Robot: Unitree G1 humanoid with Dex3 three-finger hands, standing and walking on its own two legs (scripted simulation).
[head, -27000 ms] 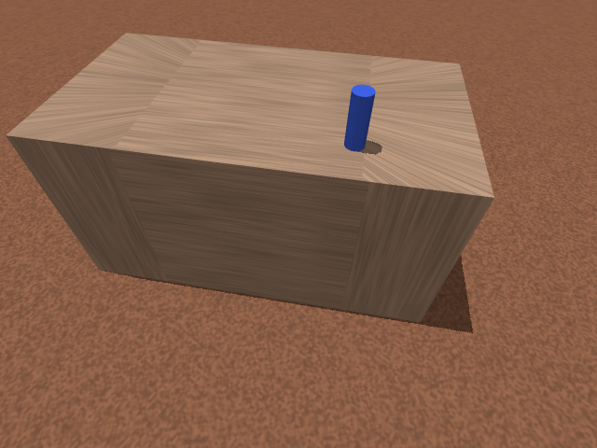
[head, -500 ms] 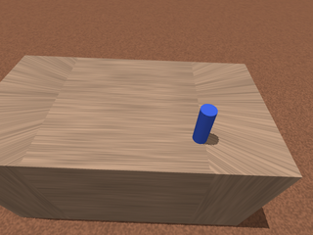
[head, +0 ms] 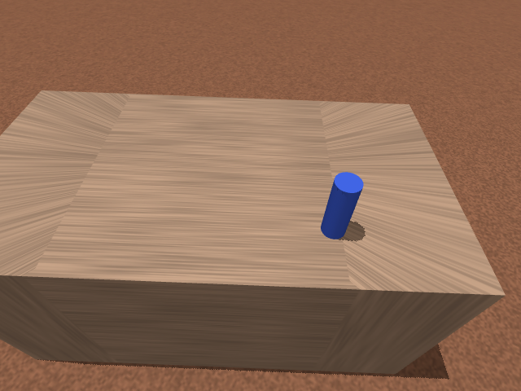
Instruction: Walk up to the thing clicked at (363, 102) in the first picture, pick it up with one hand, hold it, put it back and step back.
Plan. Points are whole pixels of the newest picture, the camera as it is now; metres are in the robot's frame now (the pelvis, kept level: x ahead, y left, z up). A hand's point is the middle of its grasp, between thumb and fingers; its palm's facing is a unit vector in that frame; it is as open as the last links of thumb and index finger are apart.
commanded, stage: stand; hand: right
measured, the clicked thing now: (340, 207) +0.49 -0.16 -0.05
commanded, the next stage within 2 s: none
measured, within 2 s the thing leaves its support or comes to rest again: neither
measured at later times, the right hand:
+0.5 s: hand out of the picture +0.07 -0.26 -0.16, palm faces -0.04 +0.94 -0.34, open 7.5 cm
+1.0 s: hand out of the picture +0.08 -0.26 -0.16, palm faces -0.03 +0.94 -0.34, open 7.4 cm
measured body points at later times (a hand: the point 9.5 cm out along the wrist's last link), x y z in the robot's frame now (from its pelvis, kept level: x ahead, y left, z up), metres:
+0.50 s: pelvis +0.00 +0.00 +0.00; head +0.01 +0.00 +0.45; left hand +0.07 +0.30 -0.13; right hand +0.07 -0.30 -0.14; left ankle -0.01 +0.13 -0.75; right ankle +0.00 -0.12 -0.75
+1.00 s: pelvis +0.01 +0.00 +0.00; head +0.01 -0.01 +0.45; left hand +0.08 +0.30 -0.13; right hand +0.08 -0.30 -0.13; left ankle -0.01 +0.13 -0.75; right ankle +0.00 -0.12 -0.75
